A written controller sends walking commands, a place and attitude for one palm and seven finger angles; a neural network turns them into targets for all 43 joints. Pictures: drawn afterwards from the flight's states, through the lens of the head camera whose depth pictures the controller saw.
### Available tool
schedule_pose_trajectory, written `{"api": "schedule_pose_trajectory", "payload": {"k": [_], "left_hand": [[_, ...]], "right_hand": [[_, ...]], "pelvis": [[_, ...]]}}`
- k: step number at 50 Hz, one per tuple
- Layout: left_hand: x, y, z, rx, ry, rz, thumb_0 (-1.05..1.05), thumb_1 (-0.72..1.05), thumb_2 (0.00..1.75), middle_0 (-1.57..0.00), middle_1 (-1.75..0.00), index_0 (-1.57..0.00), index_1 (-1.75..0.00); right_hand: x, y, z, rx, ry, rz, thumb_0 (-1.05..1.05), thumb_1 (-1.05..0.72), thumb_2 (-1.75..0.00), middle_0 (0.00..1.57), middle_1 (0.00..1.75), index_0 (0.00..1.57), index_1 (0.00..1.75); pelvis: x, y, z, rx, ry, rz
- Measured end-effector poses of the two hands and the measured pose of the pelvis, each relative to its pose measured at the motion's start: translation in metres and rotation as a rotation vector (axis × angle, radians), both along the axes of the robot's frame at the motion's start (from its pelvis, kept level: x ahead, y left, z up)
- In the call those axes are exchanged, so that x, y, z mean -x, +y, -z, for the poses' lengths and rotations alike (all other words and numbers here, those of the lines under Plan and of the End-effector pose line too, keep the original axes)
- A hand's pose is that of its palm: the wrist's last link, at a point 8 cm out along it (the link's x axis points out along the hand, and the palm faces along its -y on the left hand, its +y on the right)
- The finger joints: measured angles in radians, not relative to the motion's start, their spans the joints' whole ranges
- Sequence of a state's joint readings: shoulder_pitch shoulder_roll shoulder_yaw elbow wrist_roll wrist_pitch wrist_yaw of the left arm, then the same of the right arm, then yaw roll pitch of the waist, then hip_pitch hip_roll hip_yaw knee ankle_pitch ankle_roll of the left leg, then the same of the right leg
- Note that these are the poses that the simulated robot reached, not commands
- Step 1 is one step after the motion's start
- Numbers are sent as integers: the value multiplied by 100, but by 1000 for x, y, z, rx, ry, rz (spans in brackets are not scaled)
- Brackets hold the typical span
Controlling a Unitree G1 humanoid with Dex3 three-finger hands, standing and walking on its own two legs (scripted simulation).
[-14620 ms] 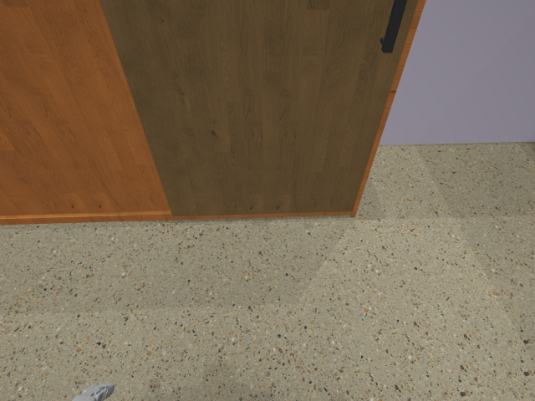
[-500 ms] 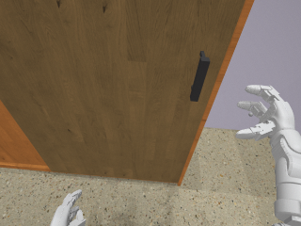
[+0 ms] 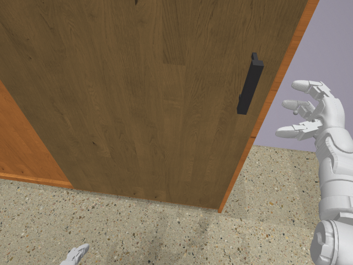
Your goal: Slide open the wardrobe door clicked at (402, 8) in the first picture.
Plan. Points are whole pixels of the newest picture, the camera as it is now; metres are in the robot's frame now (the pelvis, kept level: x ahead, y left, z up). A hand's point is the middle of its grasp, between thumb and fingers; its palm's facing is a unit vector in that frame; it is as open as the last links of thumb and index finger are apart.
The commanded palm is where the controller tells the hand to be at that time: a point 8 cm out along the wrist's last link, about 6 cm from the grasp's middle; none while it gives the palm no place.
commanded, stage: move the hooked fingers beside the handle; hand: right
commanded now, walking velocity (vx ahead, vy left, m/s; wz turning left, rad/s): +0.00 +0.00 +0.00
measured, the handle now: (247, 84) +0.54 -0.13 +0.15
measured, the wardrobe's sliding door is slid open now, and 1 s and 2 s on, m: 0.00 0.00 0.00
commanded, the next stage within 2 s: feel for the door with the fingertips in 1.06 s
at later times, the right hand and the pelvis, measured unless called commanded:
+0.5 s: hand (283, 101) +0.48 -0.21 +0.15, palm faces +0.06 +1.00 +0.02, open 13.9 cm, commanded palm +0.45 -0.26 +0.15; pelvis +0.00 -0.01 -0.01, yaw +2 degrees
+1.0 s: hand (280, 102) +0.48 -0.20 +0.15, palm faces +0.06 +1.00 +0.02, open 14.0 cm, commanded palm +0.45 -0.25 +0.15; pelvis +0.01 -0.01 -0.01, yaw +1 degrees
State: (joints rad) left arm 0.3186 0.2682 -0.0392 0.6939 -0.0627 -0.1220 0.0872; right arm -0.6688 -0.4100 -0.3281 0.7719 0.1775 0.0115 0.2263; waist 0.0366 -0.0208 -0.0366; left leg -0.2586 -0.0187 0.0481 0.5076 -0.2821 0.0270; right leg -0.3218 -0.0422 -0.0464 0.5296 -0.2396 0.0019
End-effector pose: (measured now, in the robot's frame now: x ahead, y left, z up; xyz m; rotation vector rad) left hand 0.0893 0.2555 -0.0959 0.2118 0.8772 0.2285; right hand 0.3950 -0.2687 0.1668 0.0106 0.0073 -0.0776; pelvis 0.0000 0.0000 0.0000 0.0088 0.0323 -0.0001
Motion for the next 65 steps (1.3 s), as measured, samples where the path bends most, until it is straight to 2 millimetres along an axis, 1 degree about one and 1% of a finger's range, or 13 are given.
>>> {"api": "schedule_pose_trajectory", "payload": {"k": [3,7,16,21,26,32,43,49,56,65], "left_hand": [[13,2,3,-2,32,-14,1,90,90,-20,-29,-20,-30],[28,3,6,-6,76,-28,1,90,90,-20,-29,-20,-30],[56,0,11,-9,154,-58,1,90,90,-20,-29,-20,-30],[69,-2,12,-3,188,-79,1,90,90,-20,-29,-20,-30],[75,-5,12,0,216,-94,1,90,90,-20,-29,-20,-30],[69,-8,13,2,224,-88,1,90,90,-20,-29,-20,-30],[32,-12,12,10,150,-42,1,90,90,-20,-29,-20,-30],[20,-12,11,21,122,-30,0,90,90,-20,-29,-20,-30],[19,-8,13,20,134,-21,0,90,90,-20,-29,-20,-30],[28,0,16,16,161,-29,0,90,90,-20,-29,-20,-30]], "right_hand": [[-7,2,-1,3,-7,-9,-1,50,-30,29,120,30,120],[-17,5,2,-4,10,-16,-1,50,-30,29,120,30,120],[-44,11,4,-9,4,-16,-1,50,-30,29,120,30,120],[-54,10,9,-6,10,-20,-1,50,-30,30,120,30,120],[-58,3,18,-12,17,-14,-1,50,-30,30,120,30,120],[-56,0,19,-4,-7,-18,-1,50,-30,29,120,30,120],[-59,11,18,-16,9,-15,-1,50,-30,29,120,30,120],[-56,14,16,-8,6,-16,-1,50,-30,29,120,30,120],[-53,17,16,6,11,-13,-1,50,-30,29,120,30,120],[-57,31,16,5,16,-22,-1,50,-30,29,120,30,120]], "pelvis": [[0,-1,1,-1,7,-1],[1,-3,2,-3,19,-1],[2,-8,4,-6,58,-8],[0,-11,6,-7,79,-19],[-3,-13,7,-8,91,-27],[-8,-15,7,-12,93,-23],[-12,-15,7,-11,96,-16],[-14,-13,7,-10,90,-15],[-13,-8,7,-9,86,-6],[-11,-3,7,-7,89,-1]]}}
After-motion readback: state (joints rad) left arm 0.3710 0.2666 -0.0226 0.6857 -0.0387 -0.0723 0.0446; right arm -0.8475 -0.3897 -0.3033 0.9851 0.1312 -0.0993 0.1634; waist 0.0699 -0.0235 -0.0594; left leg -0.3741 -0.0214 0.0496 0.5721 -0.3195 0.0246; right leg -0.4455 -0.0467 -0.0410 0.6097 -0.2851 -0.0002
